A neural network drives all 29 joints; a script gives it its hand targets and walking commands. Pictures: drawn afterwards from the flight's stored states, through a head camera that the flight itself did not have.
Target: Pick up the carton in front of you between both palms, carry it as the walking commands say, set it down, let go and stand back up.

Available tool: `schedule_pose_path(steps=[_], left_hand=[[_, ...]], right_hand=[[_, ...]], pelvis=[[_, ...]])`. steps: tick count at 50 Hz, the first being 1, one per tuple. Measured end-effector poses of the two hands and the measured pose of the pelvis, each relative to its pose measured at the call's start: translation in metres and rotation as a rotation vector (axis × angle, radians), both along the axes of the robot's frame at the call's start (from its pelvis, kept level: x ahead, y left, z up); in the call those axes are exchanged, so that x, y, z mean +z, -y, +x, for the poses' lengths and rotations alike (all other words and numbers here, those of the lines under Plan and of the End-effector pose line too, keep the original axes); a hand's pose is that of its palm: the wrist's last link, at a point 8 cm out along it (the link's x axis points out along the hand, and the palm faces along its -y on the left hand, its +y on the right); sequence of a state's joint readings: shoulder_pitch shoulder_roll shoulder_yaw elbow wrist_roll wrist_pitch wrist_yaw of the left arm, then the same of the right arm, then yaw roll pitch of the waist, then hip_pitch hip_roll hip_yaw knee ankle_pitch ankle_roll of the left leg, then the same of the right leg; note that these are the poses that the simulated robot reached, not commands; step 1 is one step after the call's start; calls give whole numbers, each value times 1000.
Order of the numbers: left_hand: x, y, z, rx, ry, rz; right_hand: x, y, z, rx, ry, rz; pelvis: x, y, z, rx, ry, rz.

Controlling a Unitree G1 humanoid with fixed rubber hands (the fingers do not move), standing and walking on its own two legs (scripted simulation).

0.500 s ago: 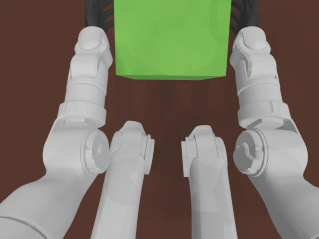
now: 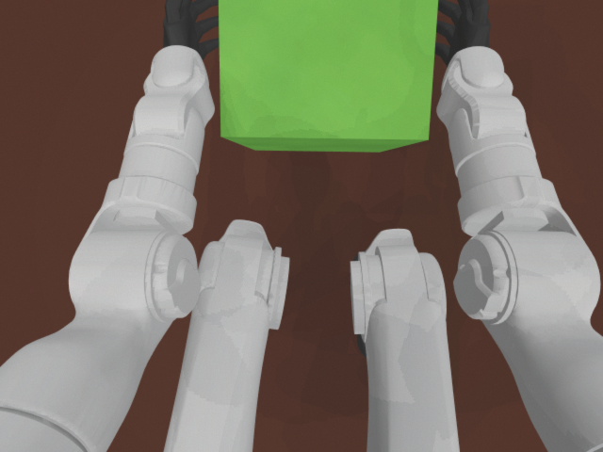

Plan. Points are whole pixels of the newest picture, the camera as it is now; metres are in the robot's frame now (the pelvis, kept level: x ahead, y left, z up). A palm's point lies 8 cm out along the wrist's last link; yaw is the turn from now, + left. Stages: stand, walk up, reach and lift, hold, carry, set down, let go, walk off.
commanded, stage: set down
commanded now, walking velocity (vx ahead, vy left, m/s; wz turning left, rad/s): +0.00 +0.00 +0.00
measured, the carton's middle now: (321, 68) +0.51 +0.00 -0.24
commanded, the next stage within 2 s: none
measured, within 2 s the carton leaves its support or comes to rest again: rests again in 0.04 s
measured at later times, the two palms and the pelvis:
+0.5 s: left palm (183, 51) +0.51 +0.16 -0.16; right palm (464, 52) +0.52 -0.15 -0.17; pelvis -0.01 +0.00 -0.01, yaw +0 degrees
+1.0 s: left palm (159, 62) +0.50 +0.20 -0.20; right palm (489, 64) +0.52 -0.20 -0.20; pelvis +0.00 +0.00 -0.02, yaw +0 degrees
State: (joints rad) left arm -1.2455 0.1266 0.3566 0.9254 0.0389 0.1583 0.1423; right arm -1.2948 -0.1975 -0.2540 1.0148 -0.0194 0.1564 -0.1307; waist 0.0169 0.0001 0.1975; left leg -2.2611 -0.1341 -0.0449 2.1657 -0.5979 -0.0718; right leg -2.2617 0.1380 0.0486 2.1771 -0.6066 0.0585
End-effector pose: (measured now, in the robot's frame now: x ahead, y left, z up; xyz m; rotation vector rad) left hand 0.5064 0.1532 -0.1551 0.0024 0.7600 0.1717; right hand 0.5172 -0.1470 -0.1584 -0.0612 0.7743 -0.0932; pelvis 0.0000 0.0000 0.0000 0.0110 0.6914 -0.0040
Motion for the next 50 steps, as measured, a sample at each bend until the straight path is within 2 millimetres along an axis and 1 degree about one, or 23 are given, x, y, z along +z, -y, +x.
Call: schedule_pose_path(steps=[7,16,31,37,40,45,47,50], left_hand=[[-8,-2,-2,-8,-10,2],[-9,-4,0,-37,-7,-9],[-10,-7,3,-80,1,-20],[-16,-8,5,-98,-2,-13],[-29,-14,-1,-91,-33,12],[-46,-38,-9,-33,-47,46],[-49,-44,-8,-24,-35,53],[-46,-48,-3,-17,0,50]], right_hand=[[-8,0,-1,12,-8,7],[-8,1,0,36,-6,17],[-10,4,3,72,3,39],[-16,5,4,89,7,37],[-28,12,-1,68,-10,13],[-45,37,-8,10,-18,-24],[-47,44,-6,1,-5,-31],[-44,48,-1,-4,31,-28]], pelvis=[[-4,0,-3,0,31,1],[-9,0,-6,1,55,1],[-9,1,-11,3,65,3],[-10,1,-11,3,73,4],[-10,1,-10,3,75,4],[-12,0,-6,5,73,5],[-14,0,-5,6,72,4],[-18,0,-4,6,73,1]])
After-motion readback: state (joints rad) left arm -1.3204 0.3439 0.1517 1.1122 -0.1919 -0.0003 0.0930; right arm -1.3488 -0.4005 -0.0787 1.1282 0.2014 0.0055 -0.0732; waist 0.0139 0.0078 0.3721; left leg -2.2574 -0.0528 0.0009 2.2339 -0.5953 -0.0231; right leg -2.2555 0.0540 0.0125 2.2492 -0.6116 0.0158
